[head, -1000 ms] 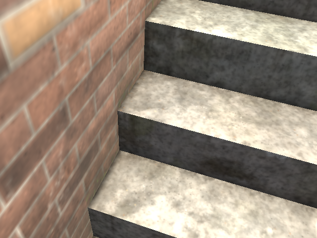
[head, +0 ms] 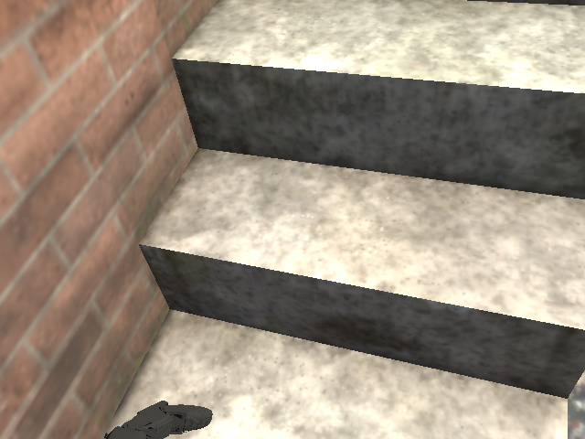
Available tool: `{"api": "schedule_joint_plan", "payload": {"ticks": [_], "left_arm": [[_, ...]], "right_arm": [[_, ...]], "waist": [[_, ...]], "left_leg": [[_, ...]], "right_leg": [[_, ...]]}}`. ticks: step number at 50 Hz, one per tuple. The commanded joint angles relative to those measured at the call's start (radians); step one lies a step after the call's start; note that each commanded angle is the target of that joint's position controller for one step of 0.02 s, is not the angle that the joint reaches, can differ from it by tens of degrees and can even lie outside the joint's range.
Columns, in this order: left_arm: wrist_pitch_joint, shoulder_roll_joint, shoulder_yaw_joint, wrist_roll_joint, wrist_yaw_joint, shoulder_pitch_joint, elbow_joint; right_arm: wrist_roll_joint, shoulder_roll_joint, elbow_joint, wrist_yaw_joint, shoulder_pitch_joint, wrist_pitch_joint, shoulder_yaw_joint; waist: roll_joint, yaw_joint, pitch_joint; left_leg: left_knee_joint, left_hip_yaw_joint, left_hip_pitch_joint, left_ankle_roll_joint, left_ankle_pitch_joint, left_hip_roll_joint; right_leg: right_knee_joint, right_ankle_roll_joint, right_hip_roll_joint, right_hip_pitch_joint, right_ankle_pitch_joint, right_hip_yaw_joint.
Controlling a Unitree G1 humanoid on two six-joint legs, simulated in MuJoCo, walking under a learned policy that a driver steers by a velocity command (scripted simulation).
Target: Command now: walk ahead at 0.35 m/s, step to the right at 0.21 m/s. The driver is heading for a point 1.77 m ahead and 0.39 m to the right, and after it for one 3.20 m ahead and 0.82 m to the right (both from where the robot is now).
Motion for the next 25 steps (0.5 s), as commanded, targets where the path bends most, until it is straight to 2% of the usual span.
{"api": "schedule_joint_plan", "payload": {"ticks": [1,2,3,4,5,6,7,8,9,10,11,12,13,14,15,16,17,18,19,20,21,22,23,24,25], "left_arm": [[0.054,0.339,0.095,0.007,0.018,0.282,0.132],[0.024,0.211,0.069,-0.019,0.043,0.295,0.152],[0.022,0.174,0.061,0.005,0.057,0.421,0.220],[0.033,0.171,0.072,0.029,0.069,0.490,0.262],[0.043,0.166,0.084,0.057,0.082,0.518,0.282],[0.049,0.141,0.088,0.087,0.092,0.516,0.294],[0.053,0.153,0.089,0.073,0.099,0.409,0.264],[0.039,0.161,0.087,0.054,0.115,0.229,0.200],[0.009,0.246,0.092,0.020,0.158,-0.101,0.058],[-0.065,0.301,0.105,-0.024,0.151,-0.017,0.049],[-0.081,0.417,0.112,-0.013,0.107,-0.102,0.069],[-0.074,0.461,0.128,-0.031,0.065,-0.185,0.109],[-0.051,0.368,0.112,-0.091,0.052,-0.226,0.064],[-0.028,0.220,0.076,-0.102,0.065,-0.161,0.034],[-0.053,0.090,0.053,-0.016,0.044,-0.073,-0.016],[-0.068,0.041,0.062,-0.045,0.000,0.076,-0.004],[-0.072,0.033,0.049,-0.025,-0.022,0.137,-0.005],[-0.066,0.055,0.043,-0.011,-0.037,0.157,-0.003],[-0.064,0.051,0.018,-0.002,-0.048,0.143,-0.019],[-0.052,0.060,0.005,-0.014,-0.055,0.162,-0.011],[-0.036,0.076,0.004,-0.020,-0.053,0.155,-0.029],[-0.016,0.076,0.001,-0.029,-0.042,0.135,-0.047],[0.001,0.049,-0.008,-0.033,-0.024,0.092,-0.069],[0.005,0.031,-0.027,-0.043,0.003,0.022,-0.140],[0.001,0.010,-0.050,-0.038,0.020,-0.124,-0.216]], "right_arm": [[-0.005,-0.007,-0.207,0.060,-0.131,-0.055,-0.031],[0.002,0.077,-0.221,0.062,-0.295,-0.083,0.018],[0.027,0.078,-0.261,0.081,-0.373,-0.126,0.030],[0.030,0.107,-0.283,0.091,-0.387,-0.151,0.051],[0.027,0.141,-0.325,0.110,-0.449,-0.180,0.081],[0.025,0.178,-0.360,0.134,-0.501,-0.197,0.107],[0.026,0.244,-0.394,0.157,-0.476,-0.201,0.142],[-0.004,0.213,-0.415,0.180,-0.415,-0.192,0.152],[-0.056,0.076,-0.341,0.196,-0.112,-0.170,0.123],[-0.108,-0.006,-0.239,0.172,0.075,-0.131,0.074],[-0.134,-0.070,-0.132,0.115,0.266,-0.085,0.023],[-0.155,-0.125,-0.076,0.059,0.417,-0.042,-0.004],[-0.163,-0.157,-0.040,0.038,0.361,-0.035,-0.009],[-0.124,-0.036,-0.007,0.027,0.147,-0.065,0.035],[-0.174,0.068,-0.004,0.034,0.022,-0.119,0.069],[-0.151,0.162,-0.037,0.045,0.038,-0.140,0.089],[-0.098,0.142,-0.010,0.059,0.070,-0.142,0.066],[-0.063,0.094,-0.012,0.054,0.006,-0.151,0.041],[-0.064,0.061,-0.034,0.034,-0.095,-0.153,0.031],[-0.082,0.066,-0.051,0.025,-0.169,-0.148,0.027],[-0.102,0.086,-0.043,0.021,-0.180,-0.139,0.036],[-0.104,0.098,-0.031,0.022,-0.177,-0.135,0.041],[-0.104,0.102,-0.011,0.025,-0.150,-0.136,0.053],[-0.076,0.043,0.005,0.027,-0.102,-0.136,0.046],[-0.046,0.006,0.030,0.026,-0.035,-0.130,0.036]], "waist": [[-0.679,0.020,0.008],[-0.492,0.112,0.171],[-0.487,0.141,0.203],[-0.372,0.121,0.175],[-0.250,0.117,0.175],[-0.166,0.109,0.110],[-0.105,0.024,0.076],[-0.062,-0.054,0.007],[-0.049,-0.264,-0.169],[-0.062,-0.279,-0.422],[-0.073,-0.384,-0.505],[-0.168,-0.480,-0.428],[-0.079,-0.443,-0.174],[0.179,-0.275,0.038],[0.182,-0.134,0.052],[-0.029,-0.050,-0.073],[-0.192,-0.003,-0.085],[-0.294,0.046,-0.006],[-0.288,0.084,0.089],[-0.292,0.123,0.129],[-0.277,0.140,0.121],[-0.245,0.142,0.117],[-0.206,0.131,0.138],[-0.165,0.120,0.174],[-0.139,0.078,0.213]], "left_leg": [[0.871,-0.049,-0.667,0.029,-0.332,-0.277],[1.273,-0.130,-0.903,0.071,-0.402,-0.241],[1.524,-0.089,-1.080,0.086,-0.489,-0.298],[1.674,-0.049,-1.275,0.086,-0.582,-0.321],[1.696,-0.009,-1.494,0.080,-0.614,-0.310],[1.737,0.004,-1.553,0.085,-0.624,-0.286],[1.539,0.041,-1.488,0.090,-0.560,-0.235],[1.312,0.113,-1.200,0.059,-0.484,-0.200],[0.811,0.294,-0.278,0.036,-0.200,-0.273],[0.943,0.308,0.450,-0.017,0.100,-0.377],[0.958,0.235,0.563,-0.048,0.102,-0.336],[0.678,0.190,0.527,-0.034,0.020,-0.289],[0.127,0.159,0.309,0.052,0.088,-0.269],[-0.292,-0.139,0.095,0.209,0.280,-0.105],[0.043,-0.385,0.183,0.214,1.013,-0.042],[0.055,-0.480,0.276,0.258,1.035,0.037],[-0.024,-0.545,0.241,0.289,0.726,0.038],[-0.050,-0.566,0.237,0.289,0.427,0.037],[-0.111,-0.518,0.116,0.292,0.369,0.067],[-0.168,-0.433,0.002,0.289,0.320,0.069],[-0.188,-0.349,-0.063,0.271,0.253,0.057],[-0.248,-0.322,-0.181,0.269,0.206,0.069],[-0.284,-0.306,-0.266,0.279,0.144,0.079],[-0.355,-0.291,-0.271,0.270,0.127,0.110],[-0.428,-0.261,-0.259,0.239,0.069,0.078]], "right_leg": [[-0.574,-0.184,-0.277,0.585,0.945,0.395],[-0.697,-0.082,-0.244,0.576,1.185,0.164],[-0.617,-0.022,-0.245,0.633,1.449,0.121],[-0.546,0.008,-0.254,0.788,1.579,0.113],[-0.526,-0.015,-0.260,0.910,1.495,0.111],[-0.510,-0.022,-0.279,0.942,1.450,0.130],[-0.509,0.030,-0.241,0.815,1.374,0.075],[-0.617,0.050,-0.184,0.545,1.266,0.005],[-0.796,0.055,-0.067,-0.039,1.517,-0.157],[-0.790,-0.090,-0.152,-0.294,1.843,-0.032],[-0.706,-0.138,-0.247,-0.184,2.181,-0.026],[-0.630,-0.092,-0.239,-0.039,2.165,-0.026],[-0.283,0.029,-0.053,0.080,1.722,-0.068],[0.363,0.105,0.070,0.075,0.408,0.049],[0.984,0.121,0.216,-0.246,-0.048,0.410],[1.182,0.101,0.290,-0.441,-0.009,0.561],[1.221,0.078,0.279,-0.499,0.044,0.542],[1.230,0.065,0.239,-0.620,0.049,0.530],[1.231,0.046,0.204,-0.650,-0.046,0.510],[1.185,0.027,0.188,-0.635,-0.147,0.426],[1.214,0.021,0.172,-0.624,-0.186,0.368],[1.259,0.000,0.154,-0.593,-0.150,0.290],[1.366,-0.024,0.129,-0.644,-0.115,0.264],[1.322,-0.034,0.069,-0.735,-0.236,0.285],[1.146,-0.036,0.039,-0.794,-0.324,0.230]]}}
Keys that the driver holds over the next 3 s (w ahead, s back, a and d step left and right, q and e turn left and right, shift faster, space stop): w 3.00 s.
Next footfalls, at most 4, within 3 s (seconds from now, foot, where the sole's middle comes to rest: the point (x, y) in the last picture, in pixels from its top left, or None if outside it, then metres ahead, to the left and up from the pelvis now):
0.28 left None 0.17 -0.01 -0.59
0.48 right None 0.14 -0.21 -0.40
1.00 left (376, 431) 0.39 -0.05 -0.39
1.18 right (489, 408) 0.38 -0.20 -0.29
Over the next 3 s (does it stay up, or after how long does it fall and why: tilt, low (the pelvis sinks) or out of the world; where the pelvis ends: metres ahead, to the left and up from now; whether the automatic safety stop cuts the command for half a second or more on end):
stays up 0.74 -0.15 0.70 its command is cut before an obstacle from the start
